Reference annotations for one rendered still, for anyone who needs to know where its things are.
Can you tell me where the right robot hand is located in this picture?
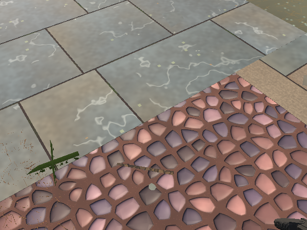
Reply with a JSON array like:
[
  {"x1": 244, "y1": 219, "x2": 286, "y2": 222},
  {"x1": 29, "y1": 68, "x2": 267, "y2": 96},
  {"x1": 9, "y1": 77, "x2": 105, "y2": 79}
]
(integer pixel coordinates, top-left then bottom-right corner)
[{"x1": 274, "y1": 218, "x2": 307, "y2": 230}]

